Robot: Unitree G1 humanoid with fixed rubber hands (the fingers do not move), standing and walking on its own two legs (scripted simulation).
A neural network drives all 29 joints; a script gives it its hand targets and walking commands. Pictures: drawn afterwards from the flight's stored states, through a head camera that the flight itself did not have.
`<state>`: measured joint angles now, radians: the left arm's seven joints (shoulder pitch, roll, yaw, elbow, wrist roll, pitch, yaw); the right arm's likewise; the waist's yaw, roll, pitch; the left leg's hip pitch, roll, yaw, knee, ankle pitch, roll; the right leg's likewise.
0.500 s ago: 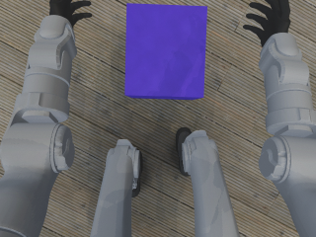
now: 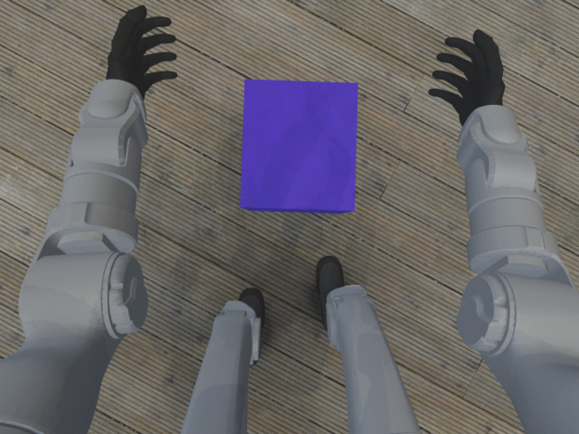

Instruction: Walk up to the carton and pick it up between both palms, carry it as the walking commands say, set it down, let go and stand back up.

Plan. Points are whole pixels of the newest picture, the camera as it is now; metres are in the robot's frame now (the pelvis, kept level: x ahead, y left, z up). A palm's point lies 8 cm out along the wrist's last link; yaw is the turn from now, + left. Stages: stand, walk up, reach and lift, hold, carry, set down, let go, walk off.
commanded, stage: set down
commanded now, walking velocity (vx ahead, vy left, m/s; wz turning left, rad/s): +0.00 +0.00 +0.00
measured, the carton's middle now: (298, 153) +0.53 -0.05 -0.56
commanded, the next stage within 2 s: let go in 0.10 s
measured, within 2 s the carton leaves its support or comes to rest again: neither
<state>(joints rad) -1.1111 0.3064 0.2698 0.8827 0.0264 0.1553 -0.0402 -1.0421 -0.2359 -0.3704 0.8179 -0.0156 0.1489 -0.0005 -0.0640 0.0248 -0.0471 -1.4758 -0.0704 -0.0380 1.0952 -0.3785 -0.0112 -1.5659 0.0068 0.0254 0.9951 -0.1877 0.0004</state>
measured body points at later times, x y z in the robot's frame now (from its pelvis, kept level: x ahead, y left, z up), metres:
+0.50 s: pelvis +0.05 -0.01 +0.07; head +0.26 -0.02 +0.47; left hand +0.41 +0.19 -0.03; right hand +0.37 -0.26 -0.03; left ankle +0.04 +0.12 -0.62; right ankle +0.11 -0.11 -0.62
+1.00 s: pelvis +0.09 +0.01 +0.12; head +0.11 +0.01 +0.57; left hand +0.27 +0.24 +0.04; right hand +0.25 -0.23 +0.04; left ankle +0.04 +0.12 -0.62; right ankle +0.11 -0.11 -0.62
